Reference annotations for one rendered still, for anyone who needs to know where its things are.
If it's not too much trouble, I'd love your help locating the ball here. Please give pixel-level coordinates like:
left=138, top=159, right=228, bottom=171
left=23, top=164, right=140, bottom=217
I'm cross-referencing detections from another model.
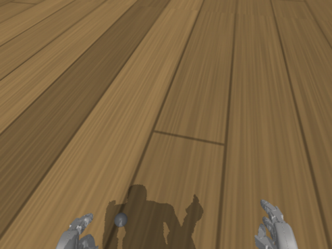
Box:
left=114, top=213, right=128, bottom=227

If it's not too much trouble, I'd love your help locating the left robot hand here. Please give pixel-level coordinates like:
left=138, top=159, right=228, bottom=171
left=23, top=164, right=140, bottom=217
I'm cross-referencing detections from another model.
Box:
left=56, top=213, right=99, bottom=249

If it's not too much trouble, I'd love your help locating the right robot hand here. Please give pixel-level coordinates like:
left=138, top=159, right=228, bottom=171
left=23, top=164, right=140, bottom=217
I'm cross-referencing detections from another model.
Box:
left=255, top=199, right=298, bottom=249

